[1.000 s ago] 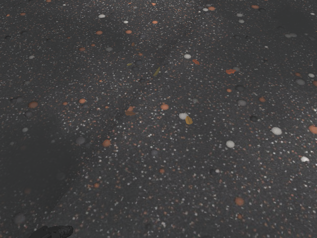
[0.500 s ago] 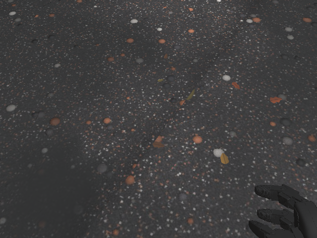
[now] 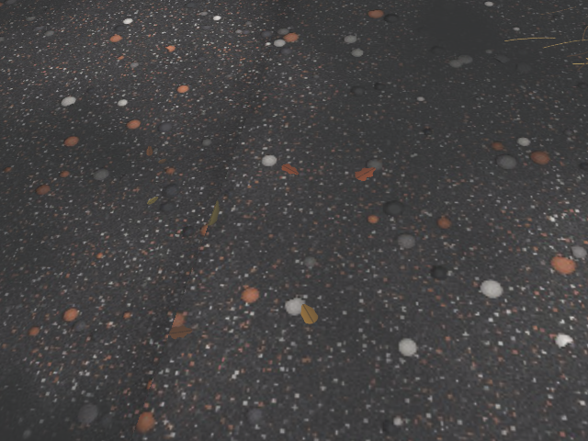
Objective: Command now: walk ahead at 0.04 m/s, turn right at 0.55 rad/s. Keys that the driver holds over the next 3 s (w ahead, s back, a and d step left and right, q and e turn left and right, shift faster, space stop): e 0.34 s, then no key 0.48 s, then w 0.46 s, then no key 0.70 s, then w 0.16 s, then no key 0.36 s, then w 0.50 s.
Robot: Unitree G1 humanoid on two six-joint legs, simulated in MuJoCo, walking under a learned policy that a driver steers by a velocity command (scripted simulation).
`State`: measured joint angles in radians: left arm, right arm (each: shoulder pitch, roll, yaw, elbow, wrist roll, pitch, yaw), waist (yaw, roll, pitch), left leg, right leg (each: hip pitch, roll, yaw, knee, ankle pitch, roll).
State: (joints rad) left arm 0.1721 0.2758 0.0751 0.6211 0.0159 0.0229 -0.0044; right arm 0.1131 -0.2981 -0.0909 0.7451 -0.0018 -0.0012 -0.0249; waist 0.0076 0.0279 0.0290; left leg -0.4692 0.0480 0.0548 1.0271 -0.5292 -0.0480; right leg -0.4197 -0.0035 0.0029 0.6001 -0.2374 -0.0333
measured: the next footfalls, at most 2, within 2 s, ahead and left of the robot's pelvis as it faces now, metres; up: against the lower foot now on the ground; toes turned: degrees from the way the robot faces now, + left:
left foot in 0.36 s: +0.09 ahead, +0.13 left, +0.00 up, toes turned -17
right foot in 0.70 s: -0.01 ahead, -0.12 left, +0.00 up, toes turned -15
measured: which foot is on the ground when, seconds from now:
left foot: up 0.00-0.34, down 0.36-0.86, up 0.88-1.00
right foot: down 0.00-0.36, up 0.38-0.68, down 0.70-1.00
